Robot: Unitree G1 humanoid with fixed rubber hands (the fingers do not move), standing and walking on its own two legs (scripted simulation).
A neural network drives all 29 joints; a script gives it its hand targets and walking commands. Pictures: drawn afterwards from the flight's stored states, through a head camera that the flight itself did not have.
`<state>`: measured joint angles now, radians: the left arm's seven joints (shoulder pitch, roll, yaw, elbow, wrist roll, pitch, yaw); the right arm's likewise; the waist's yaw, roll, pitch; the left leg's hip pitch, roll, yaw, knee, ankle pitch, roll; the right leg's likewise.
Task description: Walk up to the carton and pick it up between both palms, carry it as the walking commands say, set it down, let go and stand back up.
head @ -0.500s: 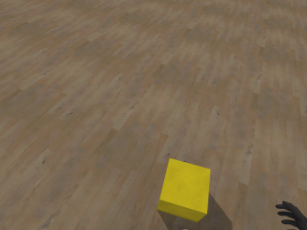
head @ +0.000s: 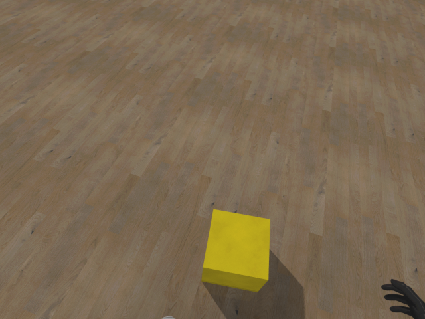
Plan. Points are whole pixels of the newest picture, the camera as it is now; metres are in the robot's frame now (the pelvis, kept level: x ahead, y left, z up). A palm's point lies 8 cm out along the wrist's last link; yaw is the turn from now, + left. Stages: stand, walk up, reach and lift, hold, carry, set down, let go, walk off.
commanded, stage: walk up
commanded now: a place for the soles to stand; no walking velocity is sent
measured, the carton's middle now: (235, 250) +0.48 -0.11 -0.63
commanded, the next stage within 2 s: none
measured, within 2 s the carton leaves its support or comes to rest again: neither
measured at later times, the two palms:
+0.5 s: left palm out of the picture +0.11 +0.32 -0.09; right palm out of the picture +0.13 -0.35 -0.03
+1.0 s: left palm out of the picture +0.10 +0.31 -0.08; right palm out of the picture +0.10 -0.36 -0.04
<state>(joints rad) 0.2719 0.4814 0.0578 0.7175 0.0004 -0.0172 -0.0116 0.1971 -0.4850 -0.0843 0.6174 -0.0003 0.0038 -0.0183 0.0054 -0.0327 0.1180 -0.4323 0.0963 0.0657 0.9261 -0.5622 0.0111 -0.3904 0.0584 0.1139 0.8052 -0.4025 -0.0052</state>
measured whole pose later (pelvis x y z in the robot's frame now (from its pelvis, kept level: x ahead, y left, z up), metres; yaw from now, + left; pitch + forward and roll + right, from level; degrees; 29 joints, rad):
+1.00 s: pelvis -0.02 -0.01 +0.00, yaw -5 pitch -3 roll -1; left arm 0.27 0.48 0.05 0.75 0.00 -0.05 0.01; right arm 0.16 -0.46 -0.08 0.62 0.00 0.00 0.00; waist -0.01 -0.02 0.11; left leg -0.39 0.08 0.07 0.86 -0.40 0.00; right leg -0.39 0.05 0.11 0.84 -0.39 0.01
